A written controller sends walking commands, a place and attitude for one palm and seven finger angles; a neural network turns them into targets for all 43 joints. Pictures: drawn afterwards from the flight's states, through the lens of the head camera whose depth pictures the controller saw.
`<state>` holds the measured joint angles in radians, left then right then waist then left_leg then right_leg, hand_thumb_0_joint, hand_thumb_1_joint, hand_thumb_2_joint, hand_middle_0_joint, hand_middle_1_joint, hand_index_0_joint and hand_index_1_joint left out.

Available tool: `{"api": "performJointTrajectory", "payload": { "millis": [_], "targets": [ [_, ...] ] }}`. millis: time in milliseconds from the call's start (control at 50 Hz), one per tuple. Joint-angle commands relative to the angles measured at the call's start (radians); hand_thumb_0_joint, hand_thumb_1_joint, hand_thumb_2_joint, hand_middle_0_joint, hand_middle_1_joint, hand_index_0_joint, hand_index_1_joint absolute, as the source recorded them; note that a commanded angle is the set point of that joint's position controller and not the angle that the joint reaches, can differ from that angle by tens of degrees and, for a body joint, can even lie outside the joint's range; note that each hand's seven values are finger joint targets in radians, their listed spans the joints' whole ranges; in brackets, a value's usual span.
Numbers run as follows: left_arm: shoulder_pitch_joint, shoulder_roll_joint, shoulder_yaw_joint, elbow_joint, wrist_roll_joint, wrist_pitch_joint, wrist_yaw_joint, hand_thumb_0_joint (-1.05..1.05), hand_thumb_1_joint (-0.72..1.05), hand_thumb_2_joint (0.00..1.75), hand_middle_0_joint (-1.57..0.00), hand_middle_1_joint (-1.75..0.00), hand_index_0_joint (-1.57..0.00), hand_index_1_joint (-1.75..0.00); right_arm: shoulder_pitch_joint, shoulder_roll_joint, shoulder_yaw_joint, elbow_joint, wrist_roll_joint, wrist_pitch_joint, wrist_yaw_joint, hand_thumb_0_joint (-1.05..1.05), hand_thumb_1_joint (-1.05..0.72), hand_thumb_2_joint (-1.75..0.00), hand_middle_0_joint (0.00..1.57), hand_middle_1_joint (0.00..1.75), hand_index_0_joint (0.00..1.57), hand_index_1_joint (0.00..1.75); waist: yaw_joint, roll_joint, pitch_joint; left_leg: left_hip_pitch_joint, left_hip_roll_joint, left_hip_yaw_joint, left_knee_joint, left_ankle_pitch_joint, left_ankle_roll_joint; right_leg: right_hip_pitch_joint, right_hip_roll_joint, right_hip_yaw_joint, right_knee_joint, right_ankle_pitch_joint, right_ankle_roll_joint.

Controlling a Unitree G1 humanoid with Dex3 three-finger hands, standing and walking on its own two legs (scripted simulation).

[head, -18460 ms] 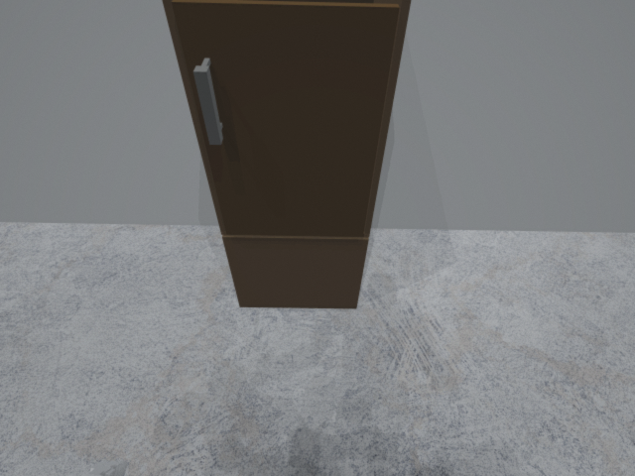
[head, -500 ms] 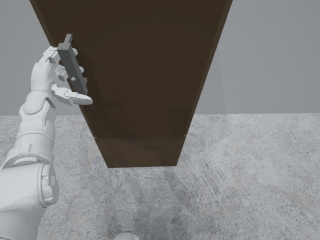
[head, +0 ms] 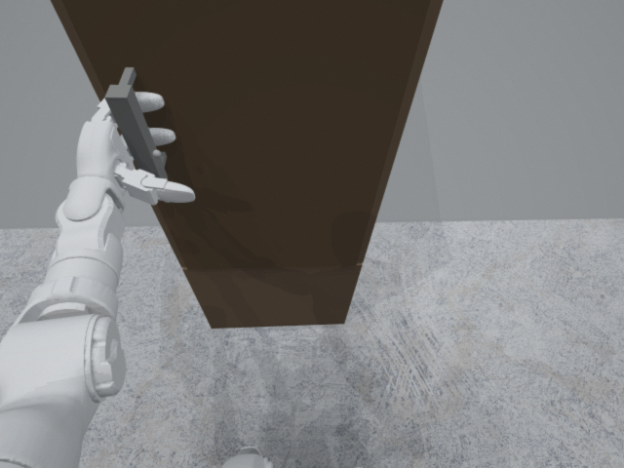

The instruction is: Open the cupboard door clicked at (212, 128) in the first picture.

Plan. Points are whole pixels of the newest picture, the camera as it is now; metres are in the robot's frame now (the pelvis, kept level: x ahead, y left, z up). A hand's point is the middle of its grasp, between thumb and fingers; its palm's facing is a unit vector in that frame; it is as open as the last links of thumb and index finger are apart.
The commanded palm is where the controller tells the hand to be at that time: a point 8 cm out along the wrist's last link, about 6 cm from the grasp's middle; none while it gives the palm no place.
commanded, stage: slide the fingers in behind the handle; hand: left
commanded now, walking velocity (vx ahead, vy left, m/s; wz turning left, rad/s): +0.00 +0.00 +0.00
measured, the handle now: (144, 132) +0.53 +0.21 +0.12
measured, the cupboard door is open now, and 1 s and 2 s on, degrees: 0 0 45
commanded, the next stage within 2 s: close the thumb around the handle in 0.08 s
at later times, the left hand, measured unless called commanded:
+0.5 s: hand (156, 155) +0.48 +0.18 +0.12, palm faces +0.04 -1.00 +0.00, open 11.1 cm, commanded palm +0.45 +0.23 +0.12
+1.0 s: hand (156, 153) +0.48 +0.18 +0.12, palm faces +0.04 -1.00 +0.00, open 5.6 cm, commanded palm +0.45 +0.24 +0.12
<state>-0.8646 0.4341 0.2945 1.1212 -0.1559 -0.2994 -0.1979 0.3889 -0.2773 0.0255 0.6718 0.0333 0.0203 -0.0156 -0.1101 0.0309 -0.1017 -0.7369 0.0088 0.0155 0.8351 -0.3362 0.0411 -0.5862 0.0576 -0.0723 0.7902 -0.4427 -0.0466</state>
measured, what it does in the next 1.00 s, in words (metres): stands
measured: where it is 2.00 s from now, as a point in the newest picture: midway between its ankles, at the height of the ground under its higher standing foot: outside the picture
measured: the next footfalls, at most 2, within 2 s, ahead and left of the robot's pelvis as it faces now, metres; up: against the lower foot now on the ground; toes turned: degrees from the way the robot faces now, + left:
none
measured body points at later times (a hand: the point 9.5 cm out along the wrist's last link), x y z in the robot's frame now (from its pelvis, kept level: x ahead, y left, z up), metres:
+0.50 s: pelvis +0.01 +0.00 +0.00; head +0.07 +0.00 +0.45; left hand +0.47 +0.24 +0.13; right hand +0.04 -0.27 -0.11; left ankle +0.04 +0.09 -0.70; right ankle -0.04 -0.09 -0.70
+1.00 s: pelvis +0.00 +0.00 +0.00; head +0.07 +0.01 +0.45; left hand +0.47 +0.24 +0.13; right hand +0.03 -0.27 -0.12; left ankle +0.04 +0.09 -0.70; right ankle -0.04 -0.09 -0.70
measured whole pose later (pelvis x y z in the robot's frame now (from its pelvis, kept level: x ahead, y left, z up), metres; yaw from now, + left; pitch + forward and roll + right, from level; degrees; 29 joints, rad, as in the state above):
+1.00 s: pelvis +0.00 +0.00 +0.00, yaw +0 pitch +13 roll -2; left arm -0.84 0.42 0.30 1.09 -0.16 -0.29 -0.19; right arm 0.39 -0.28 0.02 0.66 0.04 0.04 -0.02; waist -0.10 0.03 -0.10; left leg -0.71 0.01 0.02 0.82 -0.34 0.04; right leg -0.57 0.06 -0.06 0.78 -0.45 -0.04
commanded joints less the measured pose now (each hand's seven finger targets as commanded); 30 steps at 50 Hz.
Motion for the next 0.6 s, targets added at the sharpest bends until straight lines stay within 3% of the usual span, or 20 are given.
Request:
{"api": "performJointTrajectory", "payload": {
  "millis": [0,60,120,160,180,200,280,320,340,400,420,460,500,520,560,580],
  "targets": [
    [-0.472,0.185,0.011,-0.244,-0.008,-0.064,-0.001,0.0,-0.5,0.3,-0.3,-1.2,-0.3,-1.2,0.095,-0.162,-0.063,-0.089,0.0,-0.026,-0.013,0.0,-0.9,-0.9,0.2,0.3,0.2,0.3,-0.025,0.07,-0.367,0.453,0.003,-0.078,-0.065,0.266,0.008,-0.047,0.01,0.06,-0.12,0.336,0.026],
    [-0.465,0.169,0.003,-0.258,-0.008,-0.074,0.0,0.0,-0.5,0.3,-0.3,-1.2,-0.3,-1.2,0.096,-0.161,-0.066,-0.088,0.0,-0.024,-0.013,0.0,-0.9,-0.9,0.2,0.3,0.2,0.3,-0.033,0.046,-0.367,0.471,0.006,-0.08,-0.062,0.284,0.008,-0.054,0.013,0.056,-0.119,0.352,0.027],
    [-0.45,0.176,0.008,-0.292,-0.014,-0.082,-0.006,0.0,-0.5,0.3,-0.3,-1.2,-0.3,-1.2,0.092,-0.162,-0.068,-0.095,0.002,-0.024,-0.014,0.0,-0.9,-0.9,0.2,0.3,0.2,0.3,-0.026,0.053,-0.384,0.473,0.001,-0.073,-0.059,0.302,0.011,-0.023,0.012,0.062,-0.118,0.379,0.026],
    [-0.422,0.217,0.041,-0.286,-0.015,-0.079,-0.008,0.0,-0.5,0.3,-0.3,-1.2,-0.3,-1.2,0.089,-0.163,-0.067,-0.092,0.003,-0.02,-0.015,0.0,-0.9,-0.9,0.2,0.3,0.2,0.3,-0.014,0.054,-0.384,0.468,0.002,-0.067,-0.061,0.31,0.01,-0.009,0.011,0.066,-0.119,0.403,0.028],
    [-0.412,0.212,0.036,-0.276,-0.015,-0.076,-0.013,0.0,-0.44,0.32,-0.3,-1.21,-0.3,-1.21,0.086,-0.161,-0.065,-0.094,0.006,-0.017,-0.017,0.0,-0.9,-0.9,0.2,0.3,0.2,0.3,-0.015,0.039,-0.365,0.451,0.002,-0.065,-0.065,0.301,0.011,-0.004,0.01,0.066,-0.122,0.401,0.029],
    [-0.426,0.203,0.025,-0.288,-0.016,-0.074,-0.015,0.0,-0.39,0.35,-0.31,-1.21,-0.31,-1.21,0.08,-0.16,-0.064,-0.096,0.006,-0.016,-0.017,0.0,-0.9,-0.9,0.2,0.3,0.2,0.3,-0.018,0.065,-0.354,0.452,0.001,-0.062,-0.067,0.296,0.01,-0.012,0.01,0.066,-0.123,0.398,0.029],
    [-0.409,0.203,0.033,-0.306,-0.02,-0.074,-0.014,0.0,-0.16,0.44,-0.32,-1.24,-0.32,-1.24,0.08,-0.161,-0.068,-0.097,0.007,-0.016,-0.017,0.0,-0.9,-0.9,0.2,0.3,0.2,0.3,-0.012,0.059,-0.377,0.477,0.002,-0.065,-0.064,0.321,0.009,-0.007,0.01,0.066,-0.122,0.413,0.028],
    [-0.42,0.177,0.013,-0.314,-0.023,-0.074,-0.014,0.0,-0.05,0.49,-0.33,-1.25,-0.33,-1.25,0.081,-0.158,-0.068,-0.097,0.006,-0.015,-0.018,0.0,-0.9,-0.9,0.2,0.3,0.2,0.3,-0.021,0.059,-0.367,0.486,0.001,-0.068,-0.062,0.335,0.01,-0.014,0.01,0.061,-0.12,0.415,0.026],
    [-0.407,0.193,0.028,-0.3,-0.02,-0.072,-0.013,0.0,0.0,0.52,-0.34,-1.25,-0.34,-1.25,0.079,-0.16,-0.067,-0.095,0.007,-0.015,-0.017,0.0,-0.9,-0.9,0.2,0.3,0.2,0.3,-0.011,0.055,-0.373,0.485,0.002,-0.067,-0.063,0.332,0.009,-0.014,0.011,0.064,-0.121,0.417,0.028],
    [-0.42,0.197,0.028,-0.29,-0.02,-0.064,-0.013,0.0,0.17,0.59,-0.35,-1.27,-0.35,-1.27,0.077,-0.16,-0.067,-0.094,0.007,-0.013,-0.02,0.0,-0.9,-0.9,0.2,0.3,0.2,0.3,-0.018,0.057,-0.354,0.469,0.002,-0.063,-0.067,0.308,0.009,-0.017,0.008,0.067,-0.126,0.402,0.03],
    [-0.426,0.198,0.029,-0.294,-0.022,-0.069,-0.013,0.0,0.23,0.61,-0.35,-1.28,-0.35,-1.28,0.081,-0.161,-0.066,-0.094,0.004,-0.013,-0.021,0.0,-0.9,-0.9,0.2,0.3,0.2,0.3,-0.023,0.032,-0.354,0.464,-0.001,-0.066,-0.064,0.318,0.013,-0.003,0.008,0.065,-0.126,0.414,0.029],
    [-0.406,0.214,0.043,-0.294,-0.02,-0.068,-0.016,0.0,0.34,0.66,-0.36,-1.29,-0.36,-1.29,0.076,-0.161,-0.067,-0.095,0.007,-0.012,-0.021,0.0,-0.9,-0.9,0.2,0.3,0.2,0.3,-0.013,0.054,-0.374,0.474,0.001,-0.061,-0.064,0.328,0.011,0.001,0.006,0.07,-0.123,0.428,0.03],
    [-0.416,0.173,0.007,-0.294,-0.023,-0.065,-0.021,0.0,0.45,0.71,-0.37,-1.3,-0.37,-1.3,0.07,-0.156,-0.064,-0.099,0.008,-0.011,-0.021,0.0,-0.9,-0.9,0.2,0.3,0.2,0.3,-0.023,0.049,-0.354,0.472,0.001,-0.063,-0.068,0.318,0.01,-0.012,0.007,0.065,-0.126,0.416,0.03],
    [-0.425,0.193,0.029,-0.289,-0.026,-0.069,-0.018,0.0,0.51,0.73,-0.37,-1.31,-0.37,-1.31,0.077,-0.158,-0.065,-0.094,0.005,-0.012,-0.022,0.0,-0.9,-0.9,0.2,0.3,0.2,0.3,-0.021,0.034,-0.352,0.464,-0.002,-0.063,-0.062,0.324,0.013,0.001,0.007,0.066,-0.126,0.422,0.029],
    [-0.407,0.207,0.036,-0.288,-0.02,-0.067,-0.018,0.0,0.62,0.78,-0.38,-1.32,-0.38,-1.32,0.074,-0.16,-0.066,-0.097,0.007,-0.008,-0.022,0.0,-0.9,-0.9,0.2,0.3,0.2,0.3,-0.014,0.054,-0.367,0.476,0.002,-0.064,-0.063,0.342,0.009,-0.004,0.006,0.066,-0.119,0.433,0.028],
    [-0.419,0.181,0.015,-0.298,-0.02,-0.065,-0.02,0.0,0.68,0.8,-0.38,-1.33,-0.38,-1.33,0.072,-0.157,-0.065,-0.099,0.006,-0.009,-0.021,0.0,-0.9,-0.9,0.2,0.3,0.2,0.3,-0.018,0.069,-0.371,0.483,0.001,-0.064,-0.064,0.339,0.008,-0.012,0.006,0.064,-0.119,0.426,0.029]
  ]
}}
